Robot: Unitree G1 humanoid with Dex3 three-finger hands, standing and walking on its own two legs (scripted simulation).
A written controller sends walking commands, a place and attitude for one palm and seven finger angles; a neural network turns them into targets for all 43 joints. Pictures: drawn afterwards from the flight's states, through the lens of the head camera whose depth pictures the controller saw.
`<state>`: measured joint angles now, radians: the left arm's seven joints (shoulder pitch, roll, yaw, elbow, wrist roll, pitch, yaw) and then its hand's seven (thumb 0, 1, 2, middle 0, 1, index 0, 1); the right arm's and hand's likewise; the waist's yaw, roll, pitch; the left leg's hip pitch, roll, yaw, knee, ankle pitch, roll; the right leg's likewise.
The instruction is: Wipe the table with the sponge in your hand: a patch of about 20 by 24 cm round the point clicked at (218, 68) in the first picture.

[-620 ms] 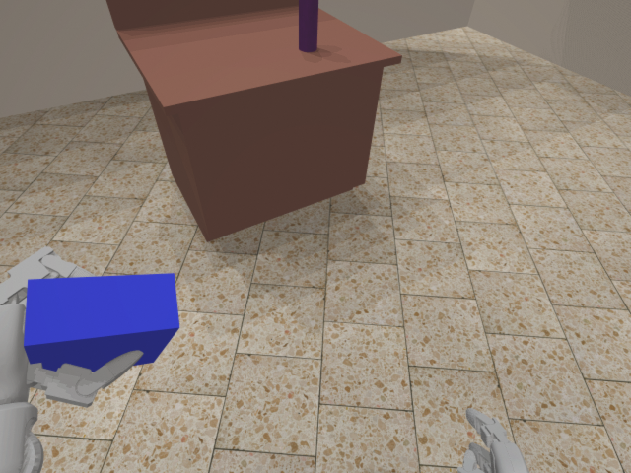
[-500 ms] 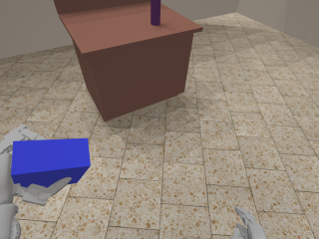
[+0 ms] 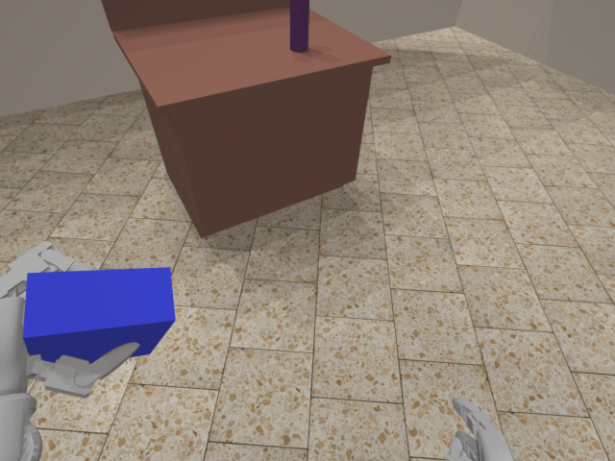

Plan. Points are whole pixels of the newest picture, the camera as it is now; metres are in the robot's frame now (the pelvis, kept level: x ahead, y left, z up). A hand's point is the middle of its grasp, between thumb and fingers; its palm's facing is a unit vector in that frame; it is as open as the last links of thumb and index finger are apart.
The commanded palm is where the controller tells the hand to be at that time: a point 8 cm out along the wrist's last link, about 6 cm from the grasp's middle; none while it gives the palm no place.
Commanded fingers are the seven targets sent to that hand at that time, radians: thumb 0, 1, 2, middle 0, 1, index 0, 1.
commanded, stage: walk to a spot facing it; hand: left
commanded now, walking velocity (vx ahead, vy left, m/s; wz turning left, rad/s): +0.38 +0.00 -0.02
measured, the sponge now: (119, 319) +0.22 +0.21 +0.14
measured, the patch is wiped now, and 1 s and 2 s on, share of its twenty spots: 0.00 0.00 0.00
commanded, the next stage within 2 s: turn to face it in 1.70 s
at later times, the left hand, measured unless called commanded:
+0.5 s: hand (117, 235) +0.32 +0.25 +0.16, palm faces +0.45 -0.80 -0.39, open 9.5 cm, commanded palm +0.26 +0.28 +0.18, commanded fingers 0.00 0.10 1.30 -1.20 -1.60 -1.20 -1.60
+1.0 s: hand (227, 145) +0.49 +0.15 +0.17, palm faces +0.38 -0.77 -0.51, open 9.4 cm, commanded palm +0.42 +0.21 +0.18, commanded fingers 0.00 0.10 1.30 -1.20 -1.60 -1.20 -1.60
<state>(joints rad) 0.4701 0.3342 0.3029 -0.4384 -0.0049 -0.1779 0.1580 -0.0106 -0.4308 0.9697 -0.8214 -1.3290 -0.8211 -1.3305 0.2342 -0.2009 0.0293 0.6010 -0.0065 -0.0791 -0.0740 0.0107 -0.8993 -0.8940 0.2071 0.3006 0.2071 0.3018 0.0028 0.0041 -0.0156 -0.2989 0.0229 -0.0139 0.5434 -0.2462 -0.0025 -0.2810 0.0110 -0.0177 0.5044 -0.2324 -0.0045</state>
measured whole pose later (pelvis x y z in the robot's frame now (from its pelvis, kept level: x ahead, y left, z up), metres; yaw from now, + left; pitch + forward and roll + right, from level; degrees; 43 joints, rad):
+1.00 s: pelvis +0.28 -0.08 +0.00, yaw +3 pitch +1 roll +1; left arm 0.51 0.38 0.38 -0.56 -0.01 -0.23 0.14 -0.01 -0.43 0.98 -0.82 -1.33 -0.82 -1.34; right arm 0.17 -0.24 -0.03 0.63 0.00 -0.03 -0.05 0.01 -0.90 -0.89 0.20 0.30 0.20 0.30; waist -0.03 0.01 0.09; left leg -0.61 0.11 0.07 1.21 -0.32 -0.03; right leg -0.27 -0.05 -0.25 0.56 -0.30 -0.08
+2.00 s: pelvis +0.54 -0.10 -0.01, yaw +21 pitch +0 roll +0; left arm 0.44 0.42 0.42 -0.58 -0.03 -0.22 0.17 -0.01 -0.43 0.98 -0.82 -1.34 -0.82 -1.34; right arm 0.14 -0.16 -0.02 0.56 0.02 -0.08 -0.03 0.01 -0.90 -0.89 0.20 0.30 0.20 0.30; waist 0.00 -0.04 0.08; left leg -0.33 0.09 0.13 0.60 -0.26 -0.01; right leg -0.45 -0.07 -0.08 1.03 -0.47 0.05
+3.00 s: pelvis +0.51 -0.18 +0.01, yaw +12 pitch +0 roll +3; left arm 0.52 0.38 0.34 -0.44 -0.01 -0.23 0.15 -0.01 -0.43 0.99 -0.82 -1.34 -0.82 -1.34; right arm 0.27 -0.22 -0.01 0.64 -0.01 -0.06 -0.06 0.01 -0.90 -0.89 0.21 0.30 0.21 0.30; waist -0.01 -0.02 -0.02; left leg -0.39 0.05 0.08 0.75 -0.36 -0.01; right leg -0.30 -0.02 -0.09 0.42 -0.13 -0.08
